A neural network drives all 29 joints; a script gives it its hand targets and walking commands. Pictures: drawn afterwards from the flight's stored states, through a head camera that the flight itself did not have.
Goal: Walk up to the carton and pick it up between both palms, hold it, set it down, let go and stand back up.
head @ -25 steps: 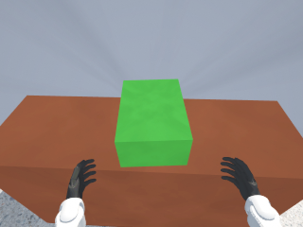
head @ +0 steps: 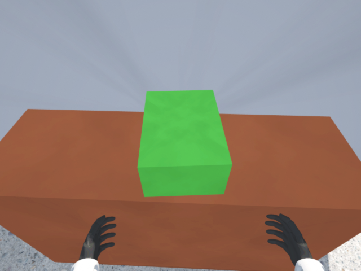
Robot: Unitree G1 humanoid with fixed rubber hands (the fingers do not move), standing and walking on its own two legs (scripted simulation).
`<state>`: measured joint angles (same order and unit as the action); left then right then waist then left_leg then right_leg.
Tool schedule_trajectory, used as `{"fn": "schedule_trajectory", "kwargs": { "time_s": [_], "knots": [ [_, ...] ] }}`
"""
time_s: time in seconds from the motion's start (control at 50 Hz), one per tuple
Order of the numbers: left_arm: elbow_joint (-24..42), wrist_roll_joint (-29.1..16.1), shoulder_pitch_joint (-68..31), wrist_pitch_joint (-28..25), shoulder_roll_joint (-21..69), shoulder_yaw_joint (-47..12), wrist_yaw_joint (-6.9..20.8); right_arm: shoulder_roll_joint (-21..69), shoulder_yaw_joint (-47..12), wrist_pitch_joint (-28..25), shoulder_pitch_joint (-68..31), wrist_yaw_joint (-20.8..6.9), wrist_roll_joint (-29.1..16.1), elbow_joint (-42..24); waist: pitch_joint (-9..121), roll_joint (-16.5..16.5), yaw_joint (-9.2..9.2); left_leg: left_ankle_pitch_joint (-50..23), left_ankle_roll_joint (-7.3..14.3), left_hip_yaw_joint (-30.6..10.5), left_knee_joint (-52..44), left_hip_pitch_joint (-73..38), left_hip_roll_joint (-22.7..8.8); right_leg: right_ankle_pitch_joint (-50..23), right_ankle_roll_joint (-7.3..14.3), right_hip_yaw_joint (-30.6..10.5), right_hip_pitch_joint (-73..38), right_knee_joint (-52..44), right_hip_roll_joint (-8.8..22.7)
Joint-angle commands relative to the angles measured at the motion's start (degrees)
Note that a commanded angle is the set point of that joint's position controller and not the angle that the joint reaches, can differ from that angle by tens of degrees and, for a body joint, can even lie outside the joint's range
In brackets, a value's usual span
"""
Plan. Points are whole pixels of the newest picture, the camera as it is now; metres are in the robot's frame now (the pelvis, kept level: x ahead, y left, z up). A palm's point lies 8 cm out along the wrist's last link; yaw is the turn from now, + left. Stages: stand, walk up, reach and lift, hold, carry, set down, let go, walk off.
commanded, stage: set down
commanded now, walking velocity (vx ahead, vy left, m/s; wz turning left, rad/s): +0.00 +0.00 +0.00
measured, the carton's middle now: (181, 138) +0.51 +0.01 -0.02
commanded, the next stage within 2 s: let go in 0.46 s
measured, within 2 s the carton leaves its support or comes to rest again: neither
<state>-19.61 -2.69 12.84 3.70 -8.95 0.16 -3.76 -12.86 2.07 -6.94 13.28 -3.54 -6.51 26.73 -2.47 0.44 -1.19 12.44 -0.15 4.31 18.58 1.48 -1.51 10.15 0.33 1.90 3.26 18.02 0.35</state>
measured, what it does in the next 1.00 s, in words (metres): stands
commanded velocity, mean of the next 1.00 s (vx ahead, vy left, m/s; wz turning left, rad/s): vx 0.00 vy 0.00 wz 0.00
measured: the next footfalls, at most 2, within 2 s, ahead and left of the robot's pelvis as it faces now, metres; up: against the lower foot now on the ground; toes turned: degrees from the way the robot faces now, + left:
none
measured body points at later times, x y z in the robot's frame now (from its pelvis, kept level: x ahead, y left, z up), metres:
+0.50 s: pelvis +0.01 +0.00 +0.00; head +0.00 +0.01 +0.45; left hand +0.17 +0.22 -0.09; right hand +0.17 -0.22 -0.08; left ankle -0.02 +0.11 -0.75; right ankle +0.00 -0.12 -0.75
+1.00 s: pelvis +0.00 -0.02 +0.00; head -0.01 -0.01 +0.45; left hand +0.17 +0.21 -0.08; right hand +0.17 -0.25 -0.08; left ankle -0.02 +0.11 -0.75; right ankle +0.00 -0.12 -0.75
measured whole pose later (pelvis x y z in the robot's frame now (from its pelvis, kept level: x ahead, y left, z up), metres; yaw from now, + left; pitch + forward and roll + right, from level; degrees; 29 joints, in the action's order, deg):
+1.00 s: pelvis +0.00 -0.02 +0.00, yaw +0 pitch -4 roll +0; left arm -28.3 -1.1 10.0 8.2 -11.5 -0.1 0.0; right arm -11.1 2.8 -11.0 11.2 -1.1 1.2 37.9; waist -3.5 0.6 -1.2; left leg 13.9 -1.3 3.6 22.4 4.3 -2.8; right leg 12.0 1.3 2.5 6.1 22.0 -0.7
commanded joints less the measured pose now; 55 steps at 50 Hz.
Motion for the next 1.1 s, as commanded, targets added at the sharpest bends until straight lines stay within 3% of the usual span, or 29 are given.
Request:
{"fn": "schedule_trajectory", "kwargs": {
  "time_s": [0.0,0.04,0.08,0.18,0.2,0.22,0.26,0.36,0.4,0.42,0.46,0.5,0.56,0.64,0.7,0.8,0.88,0.9,0.92,0.98,1.0,1.02,1.06,1.08],
  "knots": [
    [4.52,1.36,-5.48,-1.80,-3.77,0.93,-0.54,-4.99,3.10,-1.94,-4.89,-0.46,2.53,-3.70,0.84,-1.20,-0.65,-4.66,-1.05,-0.96,-2.15,4.08,1.37,-1.25,2.24,-1.52,1.33,-2.01,-0.50],
    [3.76,1.42,-4.91,-1.86,-2.84,0.35,-0.53,-4.90,3.12,-2.56,-4.41,-0.79,2.97,-1.85,2.21,-2.19,-0.52,-6.92,-1.64,-1.46,-1.72,3.45,0.82,-2.48,2.36,-1.07,2.26,-1.58,-0.80],
    [2.88,1.45,-4.29,-2.07,-3.37,0.43,-0.16,-4.44,2.36,-3.74,-3.68,-0.26,3.37,-1.24,3.55,-0.12,-0.19,-11.12,-1.71,-1.24,-0.08,1.79,1.02,-6.02,2.04,-1.01,1.44,-1.34,-1.27],
    [0.94,2.95,-2.45,-1.16,-3.29,0.96,1.63,-5.01,1.01,-5.92,-2.71,1.28,2.94,3.66,4.30,0.26,0.19,-19.58,-2.23,-1.39,1.97,-1.67,1.34,-13.22,1.70,-0.26,0.14,-0.96,-1.89],
    [1.36,2.70,-2.34,-1.22,-3.58,0.93,1.90,-5.07,1.44,-6.35,-3.12,1.53,3.34,3.41,4.24,1.28,0.61,-18.69,-2.14,-1.12,1.98,-2.22,1.29,-13.36,1.35,-0.17,-0.02,-0.87,-2.04],
    [0.89,3.18,-2.94,-1.20,-3.61,0.92,1.86,-5.09,1.37,-6.60,-3.17,1.60,3.44,4.66,3.00,-0.01,-0.10,-19.39,-2.66,-1.42,1.81,-1.46,1.55,-12.78,1.59,0.10,0.16,-1.09,-2.25],
    [2.33,3.36,-3.96,-1.03,-3.41,0.37,1.87,-4.95,1.47,-6.51,-3.29,1.72,3.08,5.82,2.74,-2.15,0.67,-17.21,-2.80,-1.21,1.07,-1.41,1.26,-10.45,1.71,0.24,0.82,-1.49,-2.15],
    [-0.51,4.14,-4.14,2.43,-3.67,1.06,2.59,-3.93,1.34,-4.34,-4.81,2.26,5.03,7.02,0.30,-1.35,0.41,-11.55,-2.12,-1.03,0.02,-0.16,1.43,-6.42,1.74,0.46,1.00,-2.31,-1.67],
    [-1.47,4.00,-3.55,2.89,-4.13,0.91,2.59,-3.42,1.06,-4.03,-4.88,2.37,5.54,6.84,0.27,-1.64,0.49,-11.64,-1.84,-0.86,0.88,-0.05,1.33,-5.75,1.81,0.63,2.01,-1.70,-1.54],
    [-4.61,4.52,-0.82,4.15,-4.24,1.60,2.73,-5.34,0.46,-3.52,-3.97,1.25,6.01,7.37,-0.90,-2.97,-0.72,-16.31,-2.94,-0.76,-0.34,0.78,0.60,-4.68,2.64,0.39,1.80,-2.00,-2.98],
    [-3.50,4.51,-2.00,4.57,-5.17,2.01,3.34,-5.74,1.51,-3.04,-4.43,1.12,6.61,7.04,0.23,-1.62,-0.45,-17.59,-2.81,-0.64,0.55,0.76,0.76,-4.58,2.18,0.39,1.04,-1.98,-2.69],
    [-2.69,3.63,-4.87,4.46,-6.44,1.70,3.56,-4.59,2.29,-3.47,-5.74,1.73,7.81,7.73,0.98,-0.22,0.48,-14.12,-2.11,-0.22,1.09,1.19,0.60,-4.59,1.45,0.10,2.01,-1.34,-1.96],
    [-1.40,2.73,-7.82,3.24,-7.77,1.37,3.18,-2.58,2.23,-4.69,-6.84,2.17,8.17,8.53,2.13,-0.52,1.05,-10.52,-1.53,0.11,1.50,2.14,0.15,-4.58,1.40,-0.39,2.75,-0.16,-1.27],
    [-3.01,2.87,-5.50,2.28,-7.30,0.95,2.95,-2.66,1.75,-5.44,-6.12,1.88,7.11,10.70,3.48,-2.34,1.20,-13.76,-2.15,-0.36,1.85,0.52,0.38,-6.15,1.95,-0.36,2.04,-0.25,-1.46],
    [-4.65,2.99,-4.08,2.84,-7.32,1.30,3.55,-3.67,1.45,-5.62,-6.08,2.01,6.92,11.22,3.45,-1.51,1.07,-15.46,-2.15,-0.52,2.10,-0.83,1.01,-7.59,1.59,-0.23,2.10,-0.88,-1.68],
    [-5.04,2.83,-5.40,3.50,-8.09,2.13,3.95,-3.51,1.20,-5.45,-7.07,2.42,7.69,9.95,1.83,0.74,0.70,-12.18,-1.39,-0.04,1.41,0.61,1.36,-6.72,0.82,-0.40,2.34,-1.33,-1.36],
    [-4.54,2.78,-6.75,3.69,-8.25,2.06,3.67,-2.65,1.18,-4.71,-7.26,2.45,7.95,8.99,1.09,0.73,0.82,-9.17,-1.03,0.22,0.84,1.46,1.23,-4.67,0.85,-0.90,2.81,-1.49,-0.81],
    [-2.42,0.85,-5.31,3.33,-5.82,0.45,3.55,-5.06,3.41,-5.47,-6.30,2.58,7.60,4.22,3.50,2.88,-2.17,-8.65,-1.69,0.81,2.73,5.67,2.49,-4.50,0.23,-1.21,1.42,0.73,-0.91],
    [-2.73,0.94,-5.74,3.51,-6.40,0.40,3.50,-4.74,2.91,-5.50,-5.63,2.71,7.60,4.70,3.19,1.82,-0.87,-7.31,-1.59,0.88,2.26,5.69,2.27,-4.85,0.46,-1.55,1.56,0.94,-0.75],
    [-2.72,1.46,-5.45,3.99,-7.30,0.93,3.81,-4.42,2.72,-4.96,-4.70,2.85,7.14,5.05,2.71,1.06,-0.69,-7.74,-1.74,0.78,3.20,6.15,2.49,-5.19,0.55,-1.57,2.02,1.37,-0.62],
    [-8.90,6.58,1.09,-1.73,-14.13,3.93,3.84,-5.03,3.12,2.70,-2.18,3.22,9.65,8.40,-0.82,-3.40,-0.34,-4.86,-0.97,-1.50,6.69,6.38,-5.55,-10.98,-0.37,-5.78,13.61,2.66,4.31],
    [-9.99,6.59,2.55,-3.50,-14.18,4.05,3.83,-5.24,3.14,5.86,-0.21,3.52,10.27,6.71,-2.07,-1.74,0.74,6.28,-1.03,-1.44,6.75,7.58,-5.12,-1.74,-0.61,-6.56,16.76,0.47,3.97],
    [-8.42,6.76,-4.13,-5.33,-11.24,3.47,4.42,-6.10,3.16,7.31,3.57,3.52,8.45,7.45,0.97,0.77,3.44,1.59,-1.22,-1.87,6.64,11.50,-5.13,-10.45,0.27,-6.66,9.97,3.74,4.10],
    [-8.24,6.07,-4.47,-5.78,-9.30,3.07,4.76,-6.88,3.30,7.40,4.28,3.43,8.04,8.27,4.15,0.48,3.11,1.63,-1.14,-1.35,7.45,11.19,-4.89,-12.17,0.61,-6.75,9.23,4.82,3.76]
  ]
}}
